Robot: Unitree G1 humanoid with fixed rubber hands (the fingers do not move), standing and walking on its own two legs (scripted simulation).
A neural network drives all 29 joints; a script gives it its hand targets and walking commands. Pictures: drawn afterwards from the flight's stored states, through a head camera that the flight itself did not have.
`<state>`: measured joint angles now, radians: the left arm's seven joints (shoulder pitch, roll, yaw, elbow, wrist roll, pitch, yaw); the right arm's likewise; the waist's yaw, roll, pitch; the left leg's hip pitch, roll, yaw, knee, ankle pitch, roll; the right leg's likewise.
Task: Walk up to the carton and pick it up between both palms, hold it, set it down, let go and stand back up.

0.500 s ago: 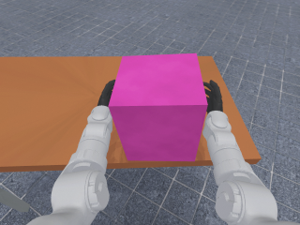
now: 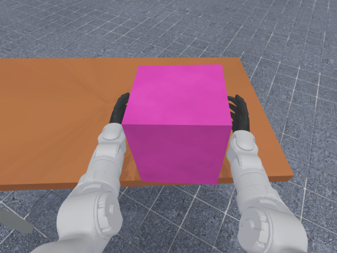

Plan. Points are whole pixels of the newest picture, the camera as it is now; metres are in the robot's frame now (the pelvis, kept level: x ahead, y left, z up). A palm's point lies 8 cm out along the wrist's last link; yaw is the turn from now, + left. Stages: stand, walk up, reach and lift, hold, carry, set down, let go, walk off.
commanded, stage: set down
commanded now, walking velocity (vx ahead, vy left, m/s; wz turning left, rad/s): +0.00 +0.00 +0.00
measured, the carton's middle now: (179, 127) +0.43 -0.03 +0.05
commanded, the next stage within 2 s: none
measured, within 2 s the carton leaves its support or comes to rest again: rests again in 0.26 s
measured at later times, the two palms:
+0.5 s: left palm (119, 124) +0.43 +0.12 +0.07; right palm (240, 130) +0.38 -0.18 +0.08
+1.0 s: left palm (120, 124) +0.43 +0.12 +0.07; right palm (241, 133) +0.38 -0.18 +0.07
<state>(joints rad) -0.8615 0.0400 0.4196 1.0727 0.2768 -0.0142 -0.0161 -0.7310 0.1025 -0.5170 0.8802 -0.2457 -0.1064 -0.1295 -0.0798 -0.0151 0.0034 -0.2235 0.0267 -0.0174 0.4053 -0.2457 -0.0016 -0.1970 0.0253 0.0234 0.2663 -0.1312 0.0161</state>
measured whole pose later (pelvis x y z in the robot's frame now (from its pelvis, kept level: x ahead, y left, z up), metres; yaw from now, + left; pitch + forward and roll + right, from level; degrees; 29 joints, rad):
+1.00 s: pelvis +0.00 +0.00 +0.00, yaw +0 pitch +5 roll -2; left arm -0.87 0.04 0.49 1.11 0.30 -0.11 -0.08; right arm -0.72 0.14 -0.64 0.88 -0.36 -0.18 -0.09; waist -0.08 -0.01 0.01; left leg -0.24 0.03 -0.02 0.41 -0.24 0.00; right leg -0.23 0.03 0.02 0.28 -0.14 0.02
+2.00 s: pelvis -0.05 -0.01 -0.01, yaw +0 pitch +10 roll -1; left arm -0.75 0.14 0.13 1.15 0.03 -0.19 0.00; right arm -0.64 0.02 -0.22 1.06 -0.01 -0.30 -0.25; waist -0.08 -0.01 -0.10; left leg -0.43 0.02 -0.02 0.43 -0.16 -0.02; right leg -0.43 0.02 0.02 0.33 -0.07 0.02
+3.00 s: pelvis -0.03 +0.00 +0.00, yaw +0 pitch -2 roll -2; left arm -0.01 0.21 0.07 0.27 -0.08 0.10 -0.11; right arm 0.07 0.02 0.02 0.33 0.09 -0.17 -0.27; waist -0.08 -0.02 0.03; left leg -0.17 0.02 -0.02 0.44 -0.24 0.00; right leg -0.15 0.02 0.02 0.32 -0.14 0.02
